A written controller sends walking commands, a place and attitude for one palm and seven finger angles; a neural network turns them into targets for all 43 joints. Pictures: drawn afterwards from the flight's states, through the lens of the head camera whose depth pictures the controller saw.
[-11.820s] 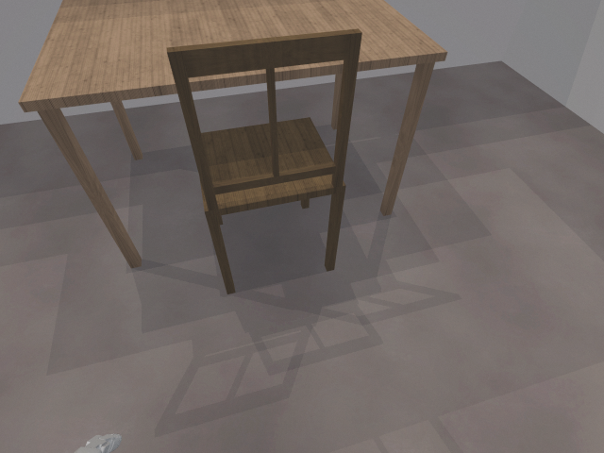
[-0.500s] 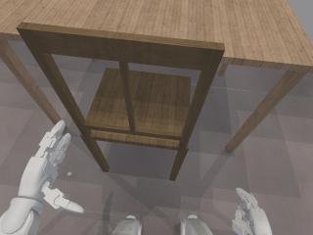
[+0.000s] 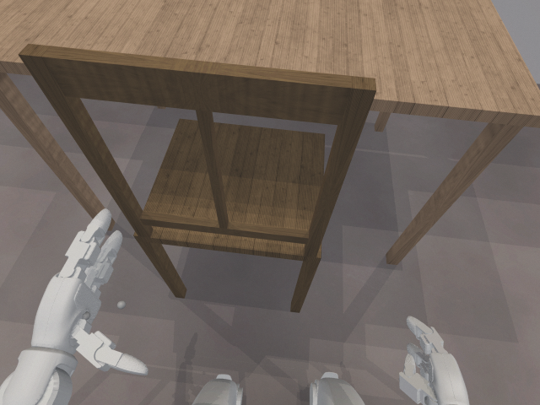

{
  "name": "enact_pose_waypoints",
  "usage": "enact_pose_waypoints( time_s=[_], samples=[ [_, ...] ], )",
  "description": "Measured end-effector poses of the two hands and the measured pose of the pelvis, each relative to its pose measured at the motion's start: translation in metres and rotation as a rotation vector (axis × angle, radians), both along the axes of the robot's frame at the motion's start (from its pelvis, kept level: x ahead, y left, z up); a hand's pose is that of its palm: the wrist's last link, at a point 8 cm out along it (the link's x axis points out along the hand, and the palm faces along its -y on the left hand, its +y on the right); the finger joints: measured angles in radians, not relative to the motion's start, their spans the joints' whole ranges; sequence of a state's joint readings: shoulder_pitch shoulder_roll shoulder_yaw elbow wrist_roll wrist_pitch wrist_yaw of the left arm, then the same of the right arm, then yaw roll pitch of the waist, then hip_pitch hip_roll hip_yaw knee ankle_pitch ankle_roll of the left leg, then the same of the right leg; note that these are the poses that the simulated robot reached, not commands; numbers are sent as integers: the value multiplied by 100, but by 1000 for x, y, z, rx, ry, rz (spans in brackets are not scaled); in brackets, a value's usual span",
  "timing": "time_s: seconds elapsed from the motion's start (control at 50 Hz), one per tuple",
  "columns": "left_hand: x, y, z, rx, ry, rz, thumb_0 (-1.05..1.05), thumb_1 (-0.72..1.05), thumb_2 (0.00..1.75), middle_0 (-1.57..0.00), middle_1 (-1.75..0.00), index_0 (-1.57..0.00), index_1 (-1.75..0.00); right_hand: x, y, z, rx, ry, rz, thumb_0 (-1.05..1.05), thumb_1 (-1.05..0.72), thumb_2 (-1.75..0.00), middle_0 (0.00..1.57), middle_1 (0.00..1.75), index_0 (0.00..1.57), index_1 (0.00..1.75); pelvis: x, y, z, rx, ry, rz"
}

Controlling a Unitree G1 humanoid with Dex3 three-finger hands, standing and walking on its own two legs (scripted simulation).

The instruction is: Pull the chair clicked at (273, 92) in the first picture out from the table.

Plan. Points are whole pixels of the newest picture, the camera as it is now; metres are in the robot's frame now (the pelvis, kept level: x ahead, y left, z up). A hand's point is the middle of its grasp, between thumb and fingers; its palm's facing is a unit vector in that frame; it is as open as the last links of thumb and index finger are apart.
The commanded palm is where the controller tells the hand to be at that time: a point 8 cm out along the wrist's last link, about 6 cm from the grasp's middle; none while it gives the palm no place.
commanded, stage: aim the fingers beside a spindle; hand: left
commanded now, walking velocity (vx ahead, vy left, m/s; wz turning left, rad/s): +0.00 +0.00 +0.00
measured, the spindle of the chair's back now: (216, 178) +0.46 +0.12 +0.02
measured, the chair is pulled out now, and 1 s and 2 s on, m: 0.00 0.00 0.00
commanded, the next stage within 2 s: none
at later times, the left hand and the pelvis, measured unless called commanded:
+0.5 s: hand (161, 295) +0.26 +0.17 +0.02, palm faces -0.09 -0.99 -0.05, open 16.9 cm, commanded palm +0.25 +0.22 +0.03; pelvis -0.01 +0.00 -0.01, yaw +0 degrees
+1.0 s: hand (182, 278) +0.29 +0.14 +0.02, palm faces -0.09 -1.00 -0.03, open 16.9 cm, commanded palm +0.27 +0.20 +0.01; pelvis -0.01 +0.00 -0.02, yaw +0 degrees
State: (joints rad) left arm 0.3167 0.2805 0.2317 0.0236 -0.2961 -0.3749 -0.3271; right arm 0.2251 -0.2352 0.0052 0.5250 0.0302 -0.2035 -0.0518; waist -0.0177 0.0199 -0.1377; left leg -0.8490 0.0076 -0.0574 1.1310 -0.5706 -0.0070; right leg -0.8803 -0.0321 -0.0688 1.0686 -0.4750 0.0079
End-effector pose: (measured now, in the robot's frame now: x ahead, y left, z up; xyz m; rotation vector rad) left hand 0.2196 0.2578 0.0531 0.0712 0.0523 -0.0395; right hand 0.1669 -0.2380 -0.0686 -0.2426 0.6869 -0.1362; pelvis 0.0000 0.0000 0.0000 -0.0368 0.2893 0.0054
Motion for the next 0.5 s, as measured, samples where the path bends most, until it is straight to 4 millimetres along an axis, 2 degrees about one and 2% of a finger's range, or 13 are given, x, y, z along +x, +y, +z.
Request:
enact_pose_waypoints(
  time_s=[0.04, 0.1, 0.22, 0.38, 0.5],
  samples=[
    [1, 3, 2, 5, -25, 19, -2, -50, 30, -7, -8, -6, -8, 0, 0, -2, 2, 4, 6, 1, -90, -90, 21, 30, 20, 30, -1, -1, -1, 0, 1, 3],
    [2, 4, -5, 2, 4, 17, -2, -50, 30, -6, -8, -6, -8, -1, 0, -5, 5, 11, 12, 1, -90, -90, 21, 30, 20, 30, -2, -2, -3, 0, 3, 6],
    [8, -16, -24, -33, 76, -56, -2, -50, 30, -6, -8, -6, -8, -6, -5, -6, -12, 11, 5, 1, -90, -90, 21, 30, 20, 30, -5, -1, -5, 0, 8, 3],
    [26, -29, -12, -24, -32, -41, -2, -50, 30, -7, -8, -6, -8, -17, -8, -12, -10, 42, -11, 1, -90, -90, 20, 30, 20, 30, -6, -1, -8, 6, 19, -4],
    [26, -35, -31, -20, 57, -46, -2, -50, 30, -6, -8, -6, -8, -21, -8, -20, 6, 70, -15, 1, -90, -90, 21, 30, 20, 30, -6, -2, -11, 12, 31, -9]
  ],
)
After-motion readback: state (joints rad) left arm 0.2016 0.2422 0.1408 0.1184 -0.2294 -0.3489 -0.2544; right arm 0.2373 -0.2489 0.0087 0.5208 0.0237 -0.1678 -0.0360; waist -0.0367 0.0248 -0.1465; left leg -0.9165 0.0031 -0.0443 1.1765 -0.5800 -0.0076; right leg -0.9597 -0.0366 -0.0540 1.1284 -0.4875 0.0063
